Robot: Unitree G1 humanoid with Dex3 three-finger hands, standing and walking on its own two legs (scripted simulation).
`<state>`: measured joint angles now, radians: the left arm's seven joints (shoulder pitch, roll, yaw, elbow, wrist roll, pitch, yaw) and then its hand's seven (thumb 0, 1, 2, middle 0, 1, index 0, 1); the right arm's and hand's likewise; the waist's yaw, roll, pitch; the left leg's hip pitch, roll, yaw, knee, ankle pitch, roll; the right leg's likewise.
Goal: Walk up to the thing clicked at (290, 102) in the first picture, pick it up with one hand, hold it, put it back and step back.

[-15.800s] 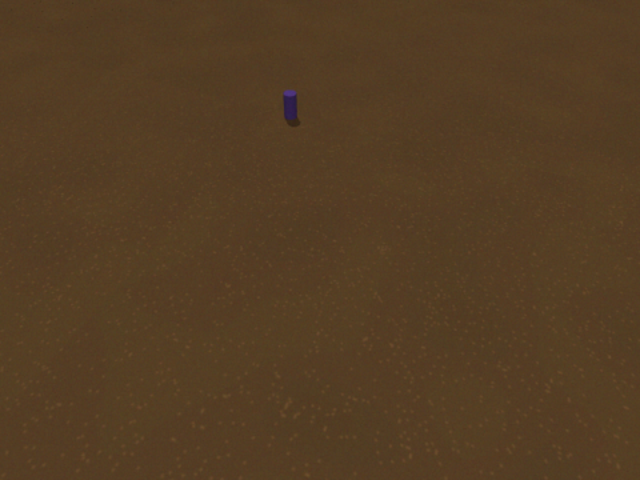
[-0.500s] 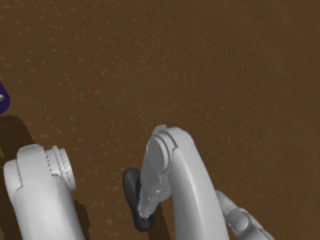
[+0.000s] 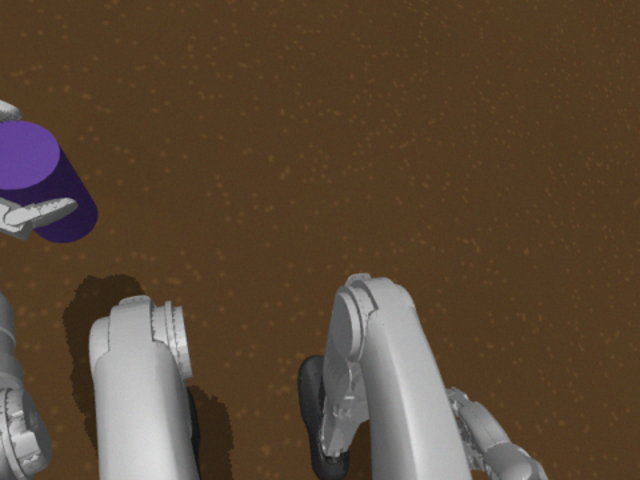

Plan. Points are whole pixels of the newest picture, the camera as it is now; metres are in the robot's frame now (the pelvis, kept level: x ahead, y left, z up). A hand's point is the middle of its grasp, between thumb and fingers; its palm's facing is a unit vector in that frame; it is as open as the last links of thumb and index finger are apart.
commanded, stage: settle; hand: left
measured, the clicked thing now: (43, 189) +0.44 +0.28 -0.09
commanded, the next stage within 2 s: lift in 0.70 s
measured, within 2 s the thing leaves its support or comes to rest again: neither
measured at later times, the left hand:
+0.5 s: hand (6, 139) +0.46 +0.28 -0.01, palm faces +0.26 -0.97 -0.03, open 11.2 cm
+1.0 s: hand (1, 131) +0.45 +0.28 +0.02, palm faces +0.24 -0.97 -0.04, open 11.2 cm
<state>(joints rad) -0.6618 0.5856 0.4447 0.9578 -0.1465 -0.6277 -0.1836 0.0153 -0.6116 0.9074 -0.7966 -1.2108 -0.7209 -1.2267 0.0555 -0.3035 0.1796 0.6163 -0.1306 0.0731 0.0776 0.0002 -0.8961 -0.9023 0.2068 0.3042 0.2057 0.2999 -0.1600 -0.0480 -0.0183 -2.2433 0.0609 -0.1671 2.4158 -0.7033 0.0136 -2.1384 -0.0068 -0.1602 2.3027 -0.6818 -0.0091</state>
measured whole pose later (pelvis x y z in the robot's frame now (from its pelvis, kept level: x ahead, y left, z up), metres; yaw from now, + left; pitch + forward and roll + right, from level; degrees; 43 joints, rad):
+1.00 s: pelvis +0.00 +0.00 +0.04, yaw +4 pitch +33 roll -6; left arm -0.69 0.47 0.44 0.95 -0.10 -0.59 -0.18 0.01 -0.61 0.91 -0.79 -1.22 -0.72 -1.23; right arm 0.12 -0.27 0.07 0.67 -0.09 0.05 0.05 0.00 -0.92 -0.91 0.21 0.30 0.20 0.30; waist -0.14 -0.01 -0.12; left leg -2.16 0.05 -0.09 2.26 -0.68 0.01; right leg -2.09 -0.02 -0.10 2.20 -0.68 -0.02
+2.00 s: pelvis +0.04 +0.01 +0.29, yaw +8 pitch +22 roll -4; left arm -0.23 0.28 0.21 0.44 -0.19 -0.32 -0.10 0.01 -0.61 0.90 -0.81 -1.19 -0.74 -1.20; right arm 0.18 -0.24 0.01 0.63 0.03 -0.04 -0.04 0.01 -0.91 -0.90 0.20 0.30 0.20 0.30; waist -0.03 0.02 -0.17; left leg -1.25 0.05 -0.03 1.44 -0.58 0.00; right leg -1.19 -0.01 -0.07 1.39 -0.58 0.00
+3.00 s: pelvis +0.08 +0.00 +0.38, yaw +9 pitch +10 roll -1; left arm -0.14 0.21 0.15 0.48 -0.20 -0.38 -0.13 0.01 -0.61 0.90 -0.81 -1.19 -0.74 -1.20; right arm 0.23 -0.23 0.01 0.64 0.01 -0.02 -0.04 0.01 -0.92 -0.90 0.20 0.30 0.20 0.30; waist -0.02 0.01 -0.07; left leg -0.67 0.04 -0.01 0.95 -0.45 -0.01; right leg -0.64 0.00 -0.06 0.92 -0.45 -0.01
